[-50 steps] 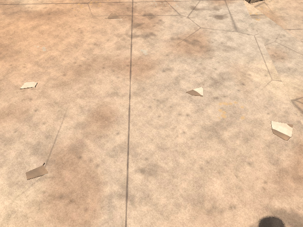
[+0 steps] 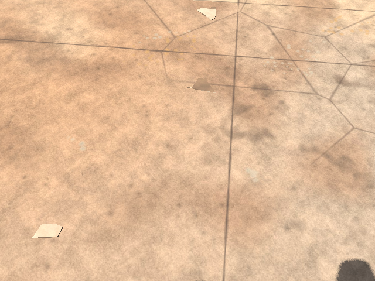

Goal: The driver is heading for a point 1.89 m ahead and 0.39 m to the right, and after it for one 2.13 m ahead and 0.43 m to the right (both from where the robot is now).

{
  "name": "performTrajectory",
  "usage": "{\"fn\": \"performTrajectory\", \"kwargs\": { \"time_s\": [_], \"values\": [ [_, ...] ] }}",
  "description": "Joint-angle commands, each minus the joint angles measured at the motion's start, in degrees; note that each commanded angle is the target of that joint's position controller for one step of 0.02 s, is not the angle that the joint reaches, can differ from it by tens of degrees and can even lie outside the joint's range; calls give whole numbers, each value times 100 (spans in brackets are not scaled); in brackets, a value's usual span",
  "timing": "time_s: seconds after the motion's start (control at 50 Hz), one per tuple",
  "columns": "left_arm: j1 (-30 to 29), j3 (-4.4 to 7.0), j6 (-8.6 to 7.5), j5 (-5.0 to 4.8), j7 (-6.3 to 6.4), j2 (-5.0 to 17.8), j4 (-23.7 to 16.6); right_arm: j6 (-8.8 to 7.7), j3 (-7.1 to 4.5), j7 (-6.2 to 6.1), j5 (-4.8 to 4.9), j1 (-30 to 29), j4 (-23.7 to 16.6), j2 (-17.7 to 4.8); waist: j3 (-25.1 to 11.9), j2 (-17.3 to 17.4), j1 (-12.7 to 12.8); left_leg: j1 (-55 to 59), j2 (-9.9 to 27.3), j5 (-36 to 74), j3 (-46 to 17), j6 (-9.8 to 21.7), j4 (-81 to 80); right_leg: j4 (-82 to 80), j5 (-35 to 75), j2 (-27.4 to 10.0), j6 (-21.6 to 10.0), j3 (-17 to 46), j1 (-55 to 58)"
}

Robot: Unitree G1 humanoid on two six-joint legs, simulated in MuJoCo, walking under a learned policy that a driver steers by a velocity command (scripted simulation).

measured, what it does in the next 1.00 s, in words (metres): walks ahead: right foot, then left foot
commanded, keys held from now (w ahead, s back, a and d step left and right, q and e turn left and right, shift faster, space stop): e+shift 0.34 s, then shift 0.20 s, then q+shift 0.46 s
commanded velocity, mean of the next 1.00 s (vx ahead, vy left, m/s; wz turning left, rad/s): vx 0.08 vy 0.00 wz -0.26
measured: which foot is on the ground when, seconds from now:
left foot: down 0.00-0.04, up 0.06-0.52, down 0.54-0.94, up 0.96-1.00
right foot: up 0.00-0.02, down 0.04-0.56, up 0.58-0.90, down 0.92-1.00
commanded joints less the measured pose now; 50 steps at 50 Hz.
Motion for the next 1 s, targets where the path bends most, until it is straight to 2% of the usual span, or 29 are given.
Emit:
{"fn": "performTrajectory", "kwargs": {
  "time_s": [0.02,0.04,0.06,0.08,0.1,0.12,0.14,0.2,0.24,0.32,0.38,0.46,0.52,0.54,0.56,0.58,0.6,0.62,0.64,0.68,0.7,0.76,0.86,0.9,0.92,0.94,0.96,0.98,1.0],
  "values": [
    [2634,428,197,13,-18,930,207,-19,-231,-4,128,-1399,-853,-1004,-1520,649,1618,-1651,1035,6255,-351,59,2291,-6,261,505,-393,-10,4034],
    [2772,457,266,-21,102,1010,281,-28,-127,138,135,-1439,-812,-580,-1099,-301,1661,-2327,440,2500,-413,-221,4100,-668,832,241,-633,414,4400],
    [2107,397,191,140,192,1207,54,-58,46,311,-183,-891,-985,104,-636,-2082,800,-3786,-588,-1617,-802,-454,6321,-318,4275,-290,-1141,1915,4551],
    [1450,343,-18,471,141,1500,-566,-118,93,367,-113,488,-1055,-151,-2375,-1718,135,-4374,-764,-1428,-2222,-527,7298,-1037,3499,-1734,-2462,4744,5371],
    [905,421,-2,314,60,1405,-998,-133,-33,374,-67,103,-1099,-898,-2557,-592,363,-4289,-529,-910,-2562,-347,6976,-1779,1051,-1748,-2485,5217,5045],
    [591,362,14,93,60,1118,-1072,-80,-116,317,-56,-571,-1231,-1052,-1652,266,277,-4546,-341,-446,-2501,-262,6334,-2042,-559,-1424,-2181,4863,4178],
    [410,298,23,-37,94,937,-1097,9,-127,226,-134,-795,-1236,-985,-1322,735,129,-4399,-143,-168,-2514,-279,5875,-2137,-1047,-1236,-1906,4651,3492],
    [245,311,130,55,269,882,-1161,208,-153,153,-211,-1016,-1276,-800,-972,409,33,-3679,-35,6,-2499,-448,4589,-1970,386,-552,-1515,3536,2306],
    [436,349,227,23,432,950,-1121,200,-89,136,-242,-1226,-1306,-467,-1198,356,147,-3658,-178,303,-2385,-600,3891,-1661,1518,-328,-1380,3176,2367],
    [366,389,522,-70,663,1000,-1244,264,-111,114,-108,-1592,-1322,-378,-1525,-68,281,-3744,-354,1157,-2504,-740,2922,-1473,438,-102,-900,3286,2676],
    [283,342,611,-6,682,829,-1326,243,-154,133,-108,-1765,-1288,-409,-1329,-502,418,-3634,-314,1446,-2493,-716,2369,-1458,-588,-24,-758,3359,2634],
    [361,250,603,107,610,628,-1344,107,-180,221,-146,-1928,-1323,-484,-1252,-775,623,-3254,-187,1308,-2422,-562,1713,-1099,-100,-237,-878,3654,2795],
    [161,188,589,72,539,563,-1387,17,-248,315,-129,-1569,-1208,-541,-1154,-766,416,-2318,-115,1738,-2279,-292,492,-813,-110,-196,-768,3840,2645],
    [254,156,578,47,511,477,-1340,3,-268,327,-149,-1503,-1182,-567,-1053,-515,371,-1809,81,2573,-2357,-142,-154,-617,-860,14,-574,3713,2404],
    [689,34,544,154,469,122,-1252,20,-253,324,-268,-1572,-1277,-740,-1272,513,606,-1179,1077,3787,-3339,246,-314,269,-2872,498,-217,3060,2094],
    [988,84,514,135,469,326,-1215,92,-229,316,-431,-1503,-1252,-788,-1077,1500,760,-1208,1841,4923,-4272,1202,-308,1011,-4577,1164,231,2336,1625],
    [819,149,472,197,490,591,-1179,82,-146,339,-413,-1375,-1167,-481,-1101,1477,622,-1588,2066,4016,-5002,1598,-574,1506,-4469,756,541,2212,1550],
    [604,183,487,199,501,694,-1076,101,-85,365,-300,-1455,-1166,-310,-1007,1088,563,-1666,1685,3093,-4691,1361,-561,1574,-4014,421,701,1978,1649],
    [413,192,514,222,505,611,-1015,177,-115,358,-164,-1447,-1156,-409,-946,907,486,-1629,1285,2305,-4399,1091,-543,1483,-3752,373,796,1691,1559],
    [185,223,527,173,501,548,-1057,350,-339,299,14,-1352,-1238,-1059,-620,914,349,-1631,977,1672,-4399,917,-540,1534,-3596,421,858,1331,1186],
    [92,201,496,122,499,438,-1048,422,-398,261,-1,-1210,-1257,-1162,-592,898,280,-1630,826,1583,-4325,856,-563,1384,-3562,493,830,1212,1192],
    [-4,160,420,51,557,162,-962,528,-437,196,-4,-1005,-1313,-994,-838,1161,172,-1281,627,1540,-4417,812,-551,800,-3415,608,742,1178,1307],
    [114,217,221,-33,480,217,-743,656,-558,132,74,-941,-1388,-968,-1216,1405,198,-1058,596,1697,-4908,836,-565,-485,-2976,684,526,1341,1945],
    [451,266,163,-44,434,281,-547,689,-585,102,162,-1070,-1449,-958,-1261,1364,401,-1364,449,1440,-4948,691,-510,-1503,-2315,616,359,1304,2609],
    [682,320,164,-34,437,403,-415,694,-565,83,201,-1100,-1481,-880,-1302,1275,490,-1858,238,1017,-4774,482,-355,-2051,-1751,336,239,1303,3307],
    [691,378,197,36,462,658,-418,709,-501,84,169,-849,-1460,-634,-1393,633,354,-2711,-190,-106,-4267,211,440,-2148,-1705,-538,-73,1950,4099],
    [413,436,214,319,426,1091,-515,650,-499,113,189,-899,-1652,-564,-1020,-1278,214,-3902,-981,-772,-2935,-59,1771,-2292,-957,-1753,-871,3359,3786],
    [-28,378,165,485,430,836,-678,581,-652,142,70,-763,-1569,-1049,-745,-1009,130,-4102,-454,-755,-2879,-288,2976,-2246,-295,-2217,-1175,3339,3295],
    [-381,283,148,415,490,514,-781,599,-722,172,61,-601,-1413,-1235,-685,-594,-19,-3989,-342,-380,-2697,-355,3578,-2101,-40,-1917,-1009,2672,3145]
  ]
}}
